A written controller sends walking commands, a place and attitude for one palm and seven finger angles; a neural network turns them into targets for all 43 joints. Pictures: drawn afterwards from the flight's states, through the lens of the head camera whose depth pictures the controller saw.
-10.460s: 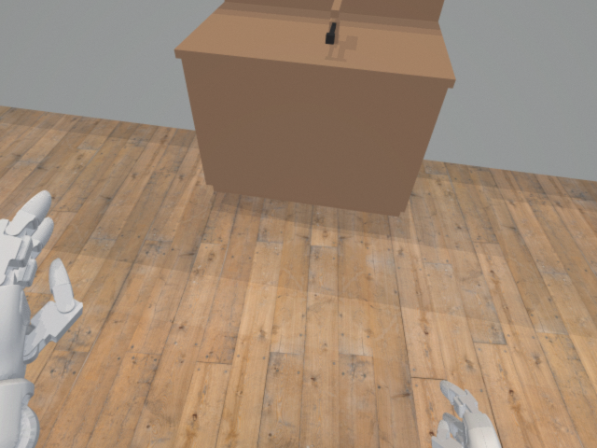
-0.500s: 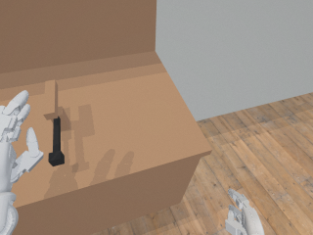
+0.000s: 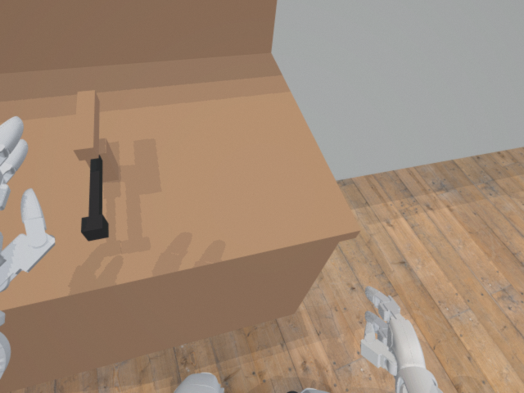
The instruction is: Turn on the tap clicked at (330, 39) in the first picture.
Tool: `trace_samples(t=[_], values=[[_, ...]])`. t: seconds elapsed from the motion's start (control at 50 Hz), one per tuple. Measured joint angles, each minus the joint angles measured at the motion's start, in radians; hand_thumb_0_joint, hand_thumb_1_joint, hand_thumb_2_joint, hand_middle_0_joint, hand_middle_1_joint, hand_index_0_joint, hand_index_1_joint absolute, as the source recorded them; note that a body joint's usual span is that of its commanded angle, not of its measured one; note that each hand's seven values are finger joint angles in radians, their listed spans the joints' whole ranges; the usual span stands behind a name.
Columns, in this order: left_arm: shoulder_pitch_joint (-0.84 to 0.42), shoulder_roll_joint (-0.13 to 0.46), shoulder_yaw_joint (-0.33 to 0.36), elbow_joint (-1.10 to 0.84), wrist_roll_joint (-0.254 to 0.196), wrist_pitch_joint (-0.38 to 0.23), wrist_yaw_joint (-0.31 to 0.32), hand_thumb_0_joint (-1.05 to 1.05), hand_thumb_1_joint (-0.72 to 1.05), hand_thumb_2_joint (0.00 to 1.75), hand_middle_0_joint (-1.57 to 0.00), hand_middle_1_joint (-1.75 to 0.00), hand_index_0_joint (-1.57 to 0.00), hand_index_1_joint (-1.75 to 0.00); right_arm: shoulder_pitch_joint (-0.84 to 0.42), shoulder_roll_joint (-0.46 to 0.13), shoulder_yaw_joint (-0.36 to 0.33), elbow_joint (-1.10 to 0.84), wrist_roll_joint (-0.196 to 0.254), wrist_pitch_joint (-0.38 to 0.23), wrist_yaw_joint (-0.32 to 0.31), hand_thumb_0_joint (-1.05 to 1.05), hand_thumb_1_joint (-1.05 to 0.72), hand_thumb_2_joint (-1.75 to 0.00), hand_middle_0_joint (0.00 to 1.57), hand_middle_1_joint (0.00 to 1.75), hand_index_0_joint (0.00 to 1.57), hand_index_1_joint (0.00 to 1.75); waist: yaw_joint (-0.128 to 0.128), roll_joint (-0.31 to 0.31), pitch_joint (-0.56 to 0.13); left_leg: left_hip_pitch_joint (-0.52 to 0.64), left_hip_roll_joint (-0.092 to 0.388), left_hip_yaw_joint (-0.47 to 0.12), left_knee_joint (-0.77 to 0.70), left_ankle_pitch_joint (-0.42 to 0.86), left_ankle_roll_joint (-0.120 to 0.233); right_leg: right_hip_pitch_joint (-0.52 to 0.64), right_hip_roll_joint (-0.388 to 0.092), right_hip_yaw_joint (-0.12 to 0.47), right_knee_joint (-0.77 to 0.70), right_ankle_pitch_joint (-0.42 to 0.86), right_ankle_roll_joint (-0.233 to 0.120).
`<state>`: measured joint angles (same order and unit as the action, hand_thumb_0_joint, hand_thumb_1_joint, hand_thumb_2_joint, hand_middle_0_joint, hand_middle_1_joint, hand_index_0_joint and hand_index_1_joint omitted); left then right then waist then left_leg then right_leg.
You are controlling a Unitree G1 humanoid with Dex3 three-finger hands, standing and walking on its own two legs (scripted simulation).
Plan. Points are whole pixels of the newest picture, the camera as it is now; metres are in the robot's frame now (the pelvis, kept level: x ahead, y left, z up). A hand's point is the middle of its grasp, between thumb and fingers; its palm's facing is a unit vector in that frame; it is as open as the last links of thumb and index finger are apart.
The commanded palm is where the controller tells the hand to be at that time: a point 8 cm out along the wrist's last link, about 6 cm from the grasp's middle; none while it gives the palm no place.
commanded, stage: shuffle to correct the standing spot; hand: left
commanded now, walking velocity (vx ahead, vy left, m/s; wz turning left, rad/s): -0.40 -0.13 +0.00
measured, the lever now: (95, 227) +0.30 +0.29 +0.04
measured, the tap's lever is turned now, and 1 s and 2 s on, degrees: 0 0 0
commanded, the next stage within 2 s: come to a stop and stand still in 0.12 s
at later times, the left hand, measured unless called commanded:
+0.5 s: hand (69, 301) +0.17 +0.21 +0.17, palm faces +0.33 -0.85 -0.40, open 7.4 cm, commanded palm +0.11 +0.25 +0.19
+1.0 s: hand (48, 289) +0.17 +0.22 +0.18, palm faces +0.37 -0.84 -0.41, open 7.4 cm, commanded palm +0.11 +0.25 +0.19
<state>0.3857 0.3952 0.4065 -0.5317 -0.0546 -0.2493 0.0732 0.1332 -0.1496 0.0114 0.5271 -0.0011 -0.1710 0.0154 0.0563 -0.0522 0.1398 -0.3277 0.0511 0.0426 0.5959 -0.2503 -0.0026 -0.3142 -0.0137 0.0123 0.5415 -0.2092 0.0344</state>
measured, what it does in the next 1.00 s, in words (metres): steps on the spot: right foot, then left foot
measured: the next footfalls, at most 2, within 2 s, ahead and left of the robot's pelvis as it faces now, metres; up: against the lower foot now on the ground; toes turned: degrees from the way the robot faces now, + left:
right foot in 0.40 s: -0.01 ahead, -0.14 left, +0.00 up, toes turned +0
left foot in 0.58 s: +0.00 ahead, +0.07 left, +0.00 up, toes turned -1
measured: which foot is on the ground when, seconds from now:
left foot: down 0.00-0.40, up 0.42-0.56, down 0.58-1.00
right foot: down 0.00-0.24, up 0.26-0.38, down 0.40-1.00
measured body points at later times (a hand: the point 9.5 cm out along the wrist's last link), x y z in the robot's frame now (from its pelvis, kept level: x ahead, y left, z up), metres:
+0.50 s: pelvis -0.06 -0.02 -0.01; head -0.03 -0.01 +0.44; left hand +0.14 +0.25 +0.19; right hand +0.08 -0.27 -0.09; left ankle -0.02 +0.08 -0.71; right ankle -0.03 -0.15 -0.73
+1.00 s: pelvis -0.06 -0.02 +0.01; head -0.04 -0.03 +0.46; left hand +0.15 +0.27 +0.20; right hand +0.12 -0.24 -0.07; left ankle -0.04 +0.07 -0.73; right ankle -0.05 -0.14 -0.73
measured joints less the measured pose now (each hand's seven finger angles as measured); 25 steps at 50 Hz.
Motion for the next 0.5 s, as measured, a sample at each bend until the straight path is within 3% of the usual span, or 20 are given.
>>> trace_samples(t=[0.12,0.18,0.24,0.26,0.3,0.34,0.38,0.42,0.46,0.5], values=[[0.016,-0.002,0.027,-0.052,0.002,-0.036,-0.018,0.02,0.89,0.90,-0.21,-0.30,-0.21,-0.30,0.001,-0.021,-0.020,0.006,-0.011,-0.008,-0.006,0.02,-0.90,-0.90,0.20,0.30,0.21,0.30,0.004,0.025,0.016,-0.079,0.025,-0.029,0.067,-0.007,-0.018,-0.068,0.028,-0.022,0.051,0.002,-0.029],[0.037,-0.009,0.030,-0.067,0.008,-0.060,-0.019,0.02,0.89,0.90,-0.21,-0.30,-0.21,-0.30,0.011,-0.037,-0.039,0.040,-0.016,-0.011,-0.017,0.02,-0.90,-0.90,0.20,0.30,0.21,0.30,-0.010,0.020,0.003,-0.092,-0.010,-0.041,0.088,-0.063,-0.009,-0.092,0.022,-0.018,0.043,0.021,-0.031],[0.052,0.010,0.045,-0.067,0.009,-0.077,-0.018,0.02,0.89,0.90,-0.21,-0.30,-0.21,-0.30,0.032,-0.038,-0.052,0.071,-0.018,-0.010,-0.033,0.02,-0.90,-0.90,0.20,0.30,0.20,0.30,-0.025,-0.007,-0.007,-0.074,-0.037,-0.033,0.018,0.033,0.004,-0.110,0.008,-0.007,0.033,0.039,-0.028],[0.054,0.020,0.056,-0.058,0.008,-0.083,-0.017,0.01,0.89,0.90,-0.21,-0.30,-0.21,-0.30,0.038,-0.036,-0.053,0.075,-0.017,-0.011,-0.039,0.02,-0.90,-0.90,0.20,0.30,0.20,0.30,-0.025,-0.013,-0.006,-0.074,-0.035,-0.027,0.009,0.043,0.006,-0.126,0.011,-0.002,0.063,-0.008,-0.026],[0.051,0.032,0.068,-0.036,0.003,-0.074,-0.013,0.01,0.89,0.90,-0.21,-0.30,-0.21,-0.30,0.055,-0.030,-0.056,0.070,-0.018,-0.009,-0.045,0.02,-0.90,-0.90,0.20,0.30,0.20,0.30,-0.032,-0.001,-0.003,-0.076,-0.017,-0.032,-0.001,0.047,0.005,-0.154,0.033,0.001,0.201,-0.133,-0.023],[0.050,0.030,0.068,-0.021,0.001,-0.053,-0.004,0.01,0.89,0.90,-0.21,-0.30,-0.21,-0.30,0.079,-0.027,-0.057,0.059,-0.009,-0.007,-0.035,0.02,-0.90,-0.90,0.20,0.30,0.20,0.30,-0.035,0.019,-0.002,-0.077,0.003,-0.041,-0.004,0.053,-0.001,-0.122,0.042,-0.015,0.228,-0.189,-0.025],[0.066,0.025,0.062,-0.024,0.004,-0.028,0.007,0.02,0.89,0.90,-0.21,-0.30,-0.21,-0.30,0.107,-0.032,-0.049,0.043,0.003,-0.003,-0.020,0.02,-0.90,-0.90,0.20,0.30,0.20,0.30,-0.032,0.029,-0.015,-0.090,0.018,-0.038,0.026,0.042,-0.010,-0.036,0.028,-0.037,0.112,-0.158,-0.024],[0.067,0.012,0.048,-0.025,0.015,-0.014,0.014,0.02,0.89,0.90,-0.21,-0.30,-0.21,-0.30,0.110,-0.044,-0.040,0.045,0.008,0.004,-0.015,0.02,-0.90,-0.90,0.20,0.30,0.20,0.30,-0.034,0.050,-0.013,-0.109,0.032,-0.046,0.095,-0.016,-0.009,0.005,0.033,-0.054,0.038,-0.038,-0.028],[0.055,-0.008,0.014,-0.015,0.018,0.004,0.016,0.02,0.89,0.90,-0.21,-0.30,-0.21,-0.30,0.105,-0.055,-0.035,0.074,0.011,0.016,-0.017,0.02,-0.90,-0.90,0.20,0.30,0.20,0.30,-0.046,0.061,-0.017,-0.122,0.005,-0.069,0.194,-0.118,-0.007,0.010,0.035,-0.061,0.052,-0.042,-0.035],[0.060,-0.028,-0.014,-0.009,0.018,0.026,0.023,0.02,0.89,0.90,-0.21,-0.30,-0.21,-0.30,0.105,-0.059,-0.028,0.104,0.012,0.031,-0.021,0.02,-0.90,-0.90,0.20,0.30,0.20,0.30,-0.054,0.042,-0.042,-0.108,-0.036,-0.057,0.264,-0.134,-0.001,0.013,0.021,-0.049,0.049,-0.057,-0.042]])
